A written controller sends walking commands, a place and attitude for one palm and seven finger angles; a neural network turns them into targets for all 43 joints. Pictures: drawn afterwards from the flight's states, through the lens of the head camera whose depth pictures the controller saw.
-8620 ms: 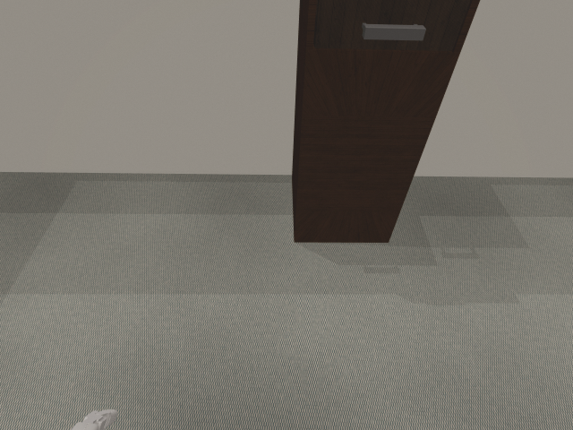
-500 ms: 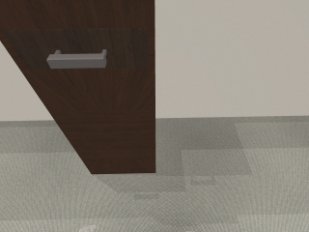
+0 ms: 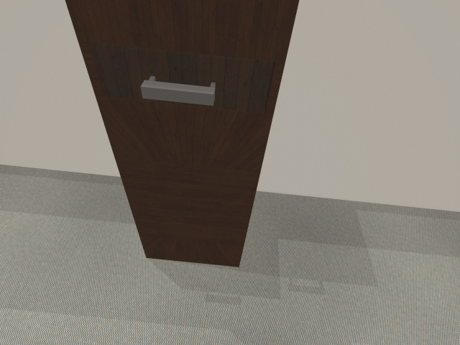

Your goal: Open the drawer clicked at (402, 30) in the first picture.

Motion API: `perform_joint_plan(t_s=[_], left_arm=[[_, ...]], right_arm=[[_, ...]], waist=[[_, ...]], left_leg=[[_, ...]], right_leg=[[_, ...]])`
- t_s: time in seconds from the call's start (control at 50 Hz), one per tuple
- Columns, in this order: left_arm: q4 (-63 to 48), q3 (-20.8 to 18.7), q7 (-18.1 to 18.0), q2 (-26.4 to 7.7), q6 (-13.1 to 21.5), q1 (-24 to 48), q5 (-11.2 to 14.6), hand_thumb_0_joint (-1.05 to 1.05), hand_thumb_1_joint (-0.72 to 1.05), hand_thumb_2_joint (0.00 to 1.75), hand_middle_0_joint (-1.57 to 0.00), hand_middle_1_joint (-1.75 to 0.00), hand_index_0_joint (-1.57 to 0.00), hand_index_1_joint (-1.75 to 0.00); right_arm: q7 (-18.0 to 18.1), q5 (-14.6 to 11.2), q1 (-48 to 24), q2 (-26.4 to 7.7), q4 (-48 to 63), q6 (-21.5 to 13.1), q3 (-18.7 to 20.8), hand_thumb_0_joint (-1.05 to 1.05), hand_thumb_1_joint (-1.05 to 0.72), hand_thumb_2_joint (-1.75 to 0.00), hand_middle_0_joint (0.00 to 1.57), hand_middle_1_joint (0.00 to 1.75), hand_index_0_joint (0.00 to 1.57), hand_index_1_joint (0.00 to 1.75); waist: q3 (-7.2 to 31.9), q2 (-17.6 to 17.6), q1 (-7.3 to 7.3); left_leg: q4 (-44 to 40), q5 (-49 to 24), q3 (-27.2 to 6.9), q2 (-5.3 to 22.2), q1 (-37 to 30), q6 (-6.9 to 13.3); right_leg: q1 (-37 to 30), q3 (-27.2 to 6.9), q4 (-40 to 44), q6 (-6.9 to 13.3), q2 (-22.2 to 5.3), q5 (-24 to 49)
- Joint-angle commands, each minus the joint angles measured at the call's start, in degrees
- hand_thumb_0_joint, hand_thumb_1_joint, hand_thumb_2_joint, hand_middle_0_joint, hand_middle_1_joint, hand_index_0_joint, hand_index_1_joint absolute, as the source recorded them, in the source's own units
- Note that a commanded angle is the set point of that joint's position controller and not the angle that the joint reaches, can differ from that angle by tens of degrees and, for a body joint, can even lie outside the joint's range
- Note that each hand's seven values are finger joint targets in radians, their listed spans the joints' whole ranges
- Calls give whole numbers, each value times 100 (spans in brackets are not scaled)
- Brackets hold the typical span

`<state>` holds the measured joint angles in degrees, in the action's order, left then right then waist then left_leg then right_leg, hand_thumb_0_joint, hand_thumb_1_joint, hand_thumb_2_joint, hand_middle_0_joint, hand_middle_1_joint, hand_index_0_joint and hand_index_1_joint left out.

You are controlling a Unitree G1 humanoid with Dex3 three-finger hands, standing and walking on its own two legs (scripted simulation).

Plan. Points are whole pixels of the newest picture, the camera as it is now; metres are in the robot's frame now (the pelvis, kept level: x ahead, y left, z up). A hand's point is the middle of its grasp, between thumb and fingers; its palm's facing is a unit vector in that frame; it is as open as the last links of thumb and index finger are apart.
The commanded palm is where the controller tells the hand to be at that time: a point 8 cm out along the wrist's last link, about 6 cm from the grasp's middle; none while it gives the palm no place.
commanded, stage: come to a stop and stand still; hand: left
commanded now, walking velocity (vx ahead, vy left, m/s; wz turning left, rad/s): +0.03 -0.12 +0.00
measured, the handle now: (180, 87) +0.59 +0.16 +0.15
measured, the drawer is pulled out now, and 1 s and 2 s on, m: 0.00 0.00 0.00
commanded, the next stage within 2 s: look again from close up in 0.70 s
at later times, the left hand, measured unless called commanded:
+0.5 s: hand out of the picture +0.01 +0.10 -0.18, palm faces +0.04 -0.97 -0.23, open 7.2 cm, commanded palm none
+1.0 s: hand out of the picture -0.02 +0.11 -0.19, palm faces +0.01 -0.98 -0.18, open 7.4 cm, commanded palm none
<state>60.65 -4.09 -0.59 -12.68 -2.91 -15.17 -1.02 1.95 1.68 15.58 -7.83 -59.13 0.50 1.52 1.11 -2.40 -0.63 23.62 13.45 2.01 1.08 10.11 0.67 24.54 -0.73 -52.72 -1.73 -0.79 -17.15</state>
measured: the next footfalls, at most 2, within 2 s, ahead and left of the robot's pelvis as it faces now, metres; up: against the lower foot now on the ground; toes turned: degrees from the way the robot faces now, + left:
right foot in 0.22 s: +0.01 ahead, -0.14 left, +0.00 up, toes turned -5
left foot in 1.94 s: +0.17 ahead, +0.07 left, +0.00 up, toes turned +2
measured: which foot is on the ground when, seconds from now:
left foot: down 0.00-1.00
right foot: up 0.00-0.20, down 0.22-1.00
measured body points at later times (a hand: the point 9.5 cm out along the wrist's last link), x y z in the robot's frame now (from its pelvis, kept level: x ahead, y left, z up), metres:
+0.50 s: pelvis +0.00 -0.08 -0.01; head +0.00 -0.09 +0.44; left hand +0.01 +0.15 -0.16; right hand -0.02 -0.29 -0.18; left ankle -0.01 +0.10 -0.74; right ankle -0.03 -0.14 -0.74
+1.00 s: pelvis -0.01 -0.04 -0.01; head +0.00 -0.05 +0.44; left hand -0.02 +0.16 -0.17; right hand +0.00 -0.27 -0.17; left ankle -0.02 +0.07 -0.75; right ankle -0.03 -0.14 -0.74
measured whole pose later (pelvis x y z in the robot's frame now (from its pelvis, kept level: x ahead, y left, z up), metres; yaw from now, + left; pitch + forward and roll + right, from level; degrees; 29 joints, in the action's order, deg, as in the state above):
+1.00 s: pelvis -0.01 -0.04 -0.01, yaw -1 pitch -1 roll -2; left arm 63.2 0.1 -3.1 -5.8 1.3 -18.7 -0.8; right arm 1.7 0.7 15.9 -9.4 -60.4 -0.5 1.3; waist -1.6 2.1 1.0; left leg 32.4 18.7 2.1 2.5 13.4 0.3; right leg 10.8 4.8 -28.9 2.1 1.9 -17.4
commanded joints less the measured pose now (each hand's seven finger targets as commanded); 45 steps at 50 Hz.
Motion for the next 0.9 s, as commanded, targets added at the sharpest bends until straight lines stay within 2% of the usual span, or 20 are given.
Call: perform_joint_plan(t_s=[0.0, 0.08, 0.14, 0.18, 0.2, 0.22, 0.24, 0.26, 0.32, 0.38, 0.42, 0.48, 0.64, 0.76, 0.78, 0.8, 0.82, 0.84, 0.86, 0.88], left_arm=[[-276, -1, 66, -212, 116, 64, -33, 0, 90, 90, -20, -30, -20, -30], [-272, 99, 62, -52, 144, 168, 29, 0, 90, 90, -20, -30, -20, -30], [-67, 146, 29, 51, 227, -205, 69, 0, 90, 90, -20, -30, -20, -30], [159, 155, -13, -91, 325, -572, 52, 0, 90, 90, -20, -30, -20, -30], [230, 134, -66, -337, 377, -682, 33, 0, 90, 90, -20, -30, -20, -30], [277, 130, -92, -538, 401, -635, 44, 0, 90, 90, -20, -30, -20, -30], [248, 162, -89, -546, 400, -538, 46, 0, 90, 90, -20, -30, -20, -30], [260, 150, -114, -460, 425, -460, 39, 0, 90, 90, -20, -30, -20, -30], [275, 242, -151, -137, 420, -267, 67, 0, 90, 90, -20, -30, -20, -30], [288, 271, -168, -49, 397, -233, 116, 0, 90, 90, -20, -30, -20, -30], [290, 282, -176, -17, 366, -260, 98, 0, 90, 90, -20, -30, -20, -30], [326, 249, -171, -117, 357, -309, 96, 0, 90, 90, -20, -30, -20, -30], [323, 235, -194, -124, 391, -386, 91, 0, 90, 90, -20, -30, -20, -30], [348, 244, -197, -31, 395, -496, 82, 0, 90, 90, -20, -30, -20, -30], [530, 190, -427, -210, 622, -1220, -37, 0, 90, 90, -20, -30, -20, -30], [264, 178, -415, -389, 694, -1136, -61, 0, 90, 90, -20, -30, -20, -30], [166, 215, -378, -277, 686, -941, -43, 0, 90, 90, -20, -30, -20, -30], [158, 220, -359, -274, 674, -896, -53, 0, 90, 90, -20, -30, -20, -30], [34, 211, -322, -264, 643, -684, -34, 0, 90, 90, -20, -30, -20, -30], [-68, 224, -308, -228, 610, -575, -50, 0, 90, 90, -20, -30, -20, -30]], right_arm=[[121, -11, 364, -953, 157, -151, 217, 0, -90, -90, 20, 30, 20, 30], [130, 8, 518, -1022, -23, -130, 235, 0, -90, -90, 20, 30, 20, 30], [90, -23, 390, -1062, -139, -104, 244, 0, -90, -90, 20, 30, 20, 30], [62, -102, 396, -898, -214, -123, 212, 0, -90, -90, 20, 30, 20, 30], [41, -152, 392, -638, -192, -141, 168, 0, -90, -90, 20, 30, 20, 30], [11, -160, 255, -382, -151, -126, 72, 0, -90, -90, 20, 30, 20, 30], [-10, -135, 167, -342, -146, -93, 48, 0, -90, -90, 20, 30, 20, 30], [1, -92, 131, -307, -170, -11, 51, 0, -90, -90, 20, 30, 20, 30], [29, -93, 307, -326, -413, -5, 27, 0, -90, -90, 20, 30, 20, 30], [47, -96, 562, -310, -651, -36, -8, 0, -90, -90, 20, 30, 20, 30], [57, -86, 477, -349, -667, -8, -10, 0, -90, -90, 20, 30, 20, 30], [59, -85, 426, -306, -689, 8, -28, 0, -90, -90, 20, 30, 20, 30], [72, -91, 450, -320, -654, 10, -13, 0, -90, -90, 20, 30, 20, 30], [80, -96, 427, -323, -654, -8, -25, 0, -90, -90, 20, 30, 20, 30], [9, -128, -298, -508, -211, -150, 8, 0, -90, -90, 20, 30, 20, 30], [-7, -123, 139, -267, 50, -82, -7, 0, -90, -90, 20, 30, 20, 30], [-13, -117, 161, -277, 15, -74, 24, 0, -90, -90, 20, 30, 20, 30], [-40, -159, 207, -130, 26, -102, -14, 0, -90, -90, 20, 30, 20, 30], [-64, -169, 329, -109, 68, -92, -31, 0, -90, -90, 20, 30, 20, 30], [-75, -152, 438, -97, 73, -113, -39, 0, -90, -90, 20, 30, 20, 30]], waist=[[-507, 925, 226], [-144, 1251, 360], [65, 1310, 206], [256, 790, 76], [349, 85, 77], [104, -550, 81], [-69, -468, 80], [-131, -1140, 76], [-479, -605, 173], [-485, -38, 195], [-807, -19, 141], [-837, 342, 116], [-489, 146, 122], [-642, 107, 99], [-826, -496, -282], [-274, -253, 100], [-177, 248, 150], [106, 159, 167], [227, 180, 191], [198, -243, 233]], left_leg=[[-1258, -483, -1196, 1518, -561, 627], [-784, -2083, -1080, 1577, -992, 803], [-366, -2554, -847, 1349, -777, 659], [94, -1983, -526, 946, -249, 234], [427, -1049, -176, 643, 331, -22], [404, 244, 105, 290, 703, -182], [508, 751, 97, 245, 602, -201], [694, 918, 72, 274, 558, -205], [570, 324, -32, 379, 373, -197], [12, -919, -117, 496, -152, -158], [-60, -675, -92, 558, -174, -164], [-66, -761, -40, 522, -152, -191], [-73, -612, -3, 494, -242, -199], [-139, -682, -19, 533, -297, -193], [1521, 340, 338, 332, 856, -296], [1942, 824, -239, 240, 1036, -83], [2078, 778, -161, 247, 1049, -27], [1832, 855, -94, 335, 896, -51], [1484, 743, 27, 244, 589, -53], [1069, 573, 94, 154, 428, -69]], right_leg=[[705, -90, 25, -116, -168, -206], [121, 115, 1087, -79, -206, -824], [-775, 370, 2308, -5, -76, -291], [-1836, 229, 3455, 50, -240, 1182], [-2372, -427, 3471, 213, -829, 1945], [-2231, -745, 3494, 469, -1334, 2524], [-1898, -713, 3533, 675, -1515, 2474], [-1691, -757, 3659, 757, -1318, 2309], [-1514, -476, 3452, 818, -1122, 2714], [-1295, -185, 3308, 536, -740, 2028], [-987, -215, 3593, 448, -642, 1181], [-1133, -266, 3640, 391, -617, 1284], [-1453, -297, 3734, 335, -642, 1476], [-1317, -219, 3714, 362, -587, 1408], [-1627, -964, 3433, -353, -1073, 5495], [-2093, -928, 3101, -187, -1426, 6292], [-2103, -625, 3053, 153, -1321, 6051], [-2091, -488, 3043, 673, -1206, 5097], [-1960, -276, 3054, 830, -1063, 4091], [-1804, -200, 3040, 836, -938, 3240]])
